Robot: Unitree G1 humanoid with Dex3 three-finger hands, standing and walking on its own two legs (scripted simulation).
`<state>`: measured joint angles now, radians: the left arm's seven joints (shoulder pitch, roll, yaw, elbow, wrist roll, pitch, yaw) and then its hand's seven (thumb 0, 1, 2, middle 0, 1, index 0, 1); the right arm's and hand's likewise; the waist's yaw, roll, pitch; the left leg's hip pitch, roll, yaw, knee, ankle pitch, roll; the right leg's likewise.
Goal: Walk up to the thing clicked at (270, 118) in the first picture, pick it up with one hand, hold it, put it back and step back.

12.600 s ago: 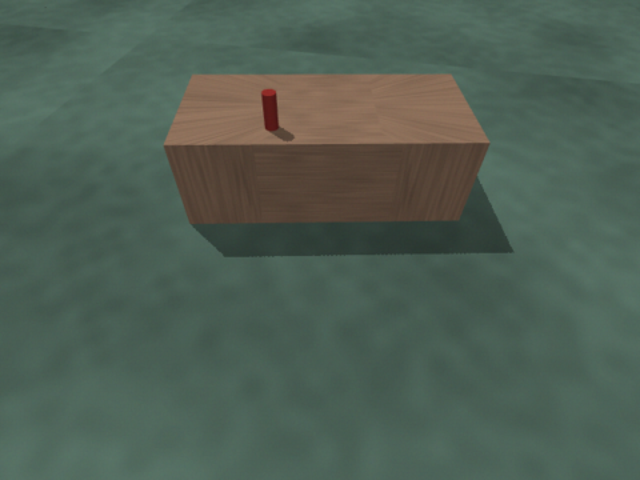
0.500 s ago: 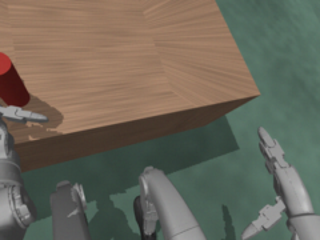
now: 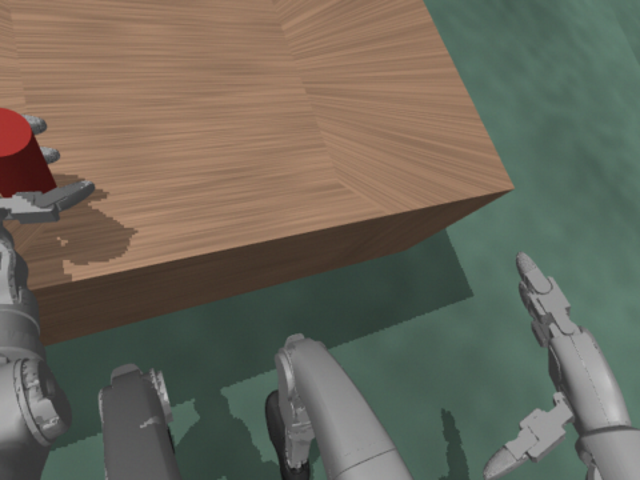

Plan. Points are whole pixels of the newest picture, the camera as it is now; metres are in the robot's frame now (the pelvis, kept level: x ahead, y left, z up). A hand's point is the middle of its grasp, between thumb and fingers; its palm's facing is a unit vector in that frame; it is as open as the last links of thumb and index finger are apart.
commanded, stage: close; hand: left
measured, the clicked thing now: (19, 170) +0.51 +0.23 -0.06
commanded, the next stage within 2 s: settle in 0.04 s
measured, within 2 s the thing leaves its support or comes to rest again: leaves its support in 0.52 s
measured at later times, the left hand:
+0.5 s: hand (34, 176) +0.50 +0.21 -0.06, palm faces +0.19 -0.98 +0.00, open 7.2 cm
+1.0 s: hand (14, 142) +0.51 +0.22 -0.01, palm faces +0.19 -0.98 +0.01, open 7.2 cm
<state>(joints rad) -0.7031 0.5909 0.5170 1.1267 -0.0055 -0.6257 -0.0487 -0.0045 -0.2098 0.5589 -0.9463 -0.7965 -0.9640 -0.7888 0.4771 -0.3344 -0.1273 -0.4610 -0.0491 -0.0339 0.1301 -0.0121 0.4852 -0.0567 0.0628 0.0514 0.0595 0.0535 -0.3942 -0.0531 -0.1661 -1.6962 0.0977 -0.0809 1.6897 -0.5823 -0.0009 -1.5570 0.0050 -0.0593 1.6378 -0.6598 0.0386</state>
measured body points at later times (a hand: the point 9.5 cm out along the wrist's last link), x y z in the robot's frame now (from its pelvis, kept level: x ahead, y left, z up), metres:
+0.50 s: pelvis +0.00 +0.00 +0.01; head +0.19 +0.10 +0.40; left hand +0.48 +0.26 -0.06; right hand +0.18 -0.24 +0.14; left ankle +0.07 +0.12 -0.52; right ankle +0.05 -0.15 -0.52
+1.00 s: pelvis +0.01 +0.00 +0.04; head +0.18 +0.09 +0.44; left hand +0.49 +0.27 +0.00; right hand +0.19 -0.25 +0.13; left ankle +0.07 +0.12 -0.52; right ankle +0.05 -0.15 -0.52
